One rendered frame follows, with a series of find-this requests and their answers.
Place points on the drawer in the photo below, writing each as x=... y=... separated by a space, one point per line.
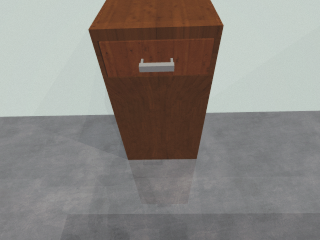
x=191 y=56

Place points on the handle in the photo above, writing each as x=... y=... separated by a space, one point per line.
x=157 y=66

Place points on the cabinet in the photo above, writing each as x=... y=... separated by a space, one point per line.
x=159 y=117

